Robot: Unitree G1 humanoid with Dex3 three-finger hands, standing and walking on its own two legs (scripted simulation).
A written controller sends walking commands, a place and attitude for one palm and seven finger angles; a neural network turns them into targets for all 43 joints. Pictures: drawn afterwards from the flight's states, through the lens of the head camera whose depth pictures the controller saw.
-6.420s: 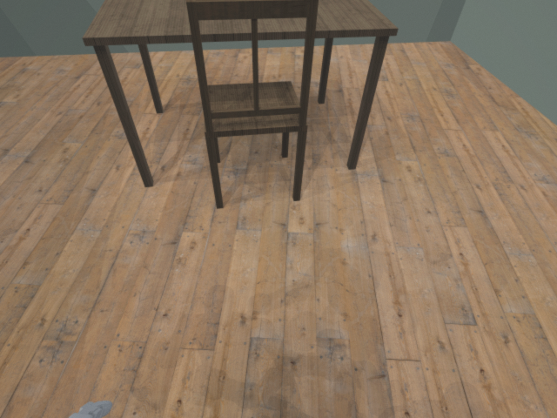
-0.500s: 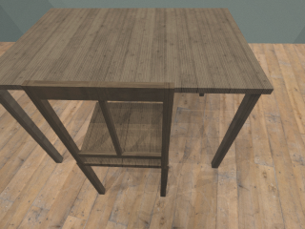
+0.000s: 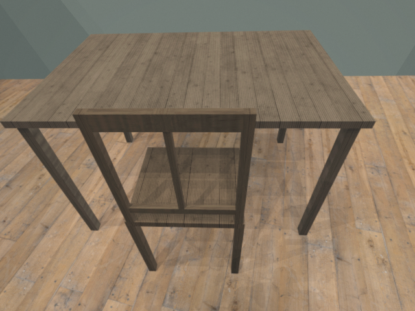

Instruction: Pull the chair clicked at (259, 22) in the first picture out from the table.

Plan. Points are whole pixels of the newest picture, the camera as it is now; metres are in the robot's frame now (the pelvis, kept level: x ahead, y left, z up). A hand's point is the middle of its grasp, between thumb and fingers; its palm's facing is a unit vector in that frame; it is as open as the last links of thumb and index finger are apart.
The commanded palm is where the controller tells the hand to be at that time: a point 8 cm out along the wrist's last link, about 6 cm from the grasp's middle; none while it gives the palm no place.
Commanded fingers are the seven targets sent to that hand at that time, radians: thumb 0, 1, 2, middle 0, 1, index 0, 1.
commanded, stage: come to a stop and stand still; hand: left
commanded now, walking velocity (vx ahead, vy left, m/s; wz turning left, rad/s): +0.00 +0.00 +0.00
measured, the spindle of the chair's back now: (175, 174) +0.48 +0.13 -0.06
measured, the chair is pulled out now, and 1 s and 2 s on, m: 0.00 0.00 0.00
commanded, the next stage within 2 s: look again from close up in 0.22 s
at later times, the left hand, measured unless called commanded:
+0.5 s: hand out of the picture +0.02 +0.17 -0.15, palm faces +0.03 -0.97 -0.22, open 7.3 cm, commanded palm none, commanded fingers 0.00 0.90 0.90 -0.20 -0.30 -0.20 -0.30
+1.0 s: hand out of the picture +0.04 +0.15 -0.16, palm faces +0.05 -0.98 -0.21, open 7.3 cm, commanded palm none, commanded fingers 0.00 0.90 0.90 -0.20 -0.30 -0.20 -0.30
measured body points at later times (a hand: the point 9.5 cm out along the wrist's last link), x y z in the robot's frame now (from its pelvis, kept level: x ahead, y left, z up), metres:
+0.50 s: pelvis +0.02 -0.01 +0.02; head +0.03 -0.02 +0.46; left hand +0.02 +0.22 -0.13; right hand +0.00 -0.22 -0.15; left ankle -0.03 +0.09 -0.72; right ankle +0.06 -0.12 -0.72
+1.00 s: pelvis +0.04 -0.02 +0.02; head +0.05 -0.03 +0.47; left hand +0.04 +0.20 -0.14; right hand +0.05 -0.24 -0.15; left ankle -0.03 +0.09 -0.72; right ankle +0.06 -0.12 -0.72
